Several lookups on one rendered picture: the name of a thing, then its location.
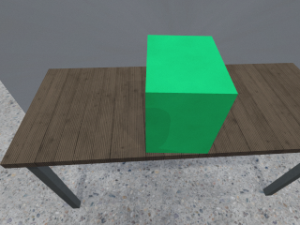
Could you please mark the carton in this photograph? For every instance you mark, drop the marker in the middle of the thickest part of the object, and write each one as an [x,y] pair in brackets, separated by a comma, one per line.
[188,94]

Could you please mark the table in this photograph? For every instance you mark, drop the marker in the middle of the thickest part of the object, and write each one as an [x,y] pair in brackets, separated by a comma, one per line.
[92,115]

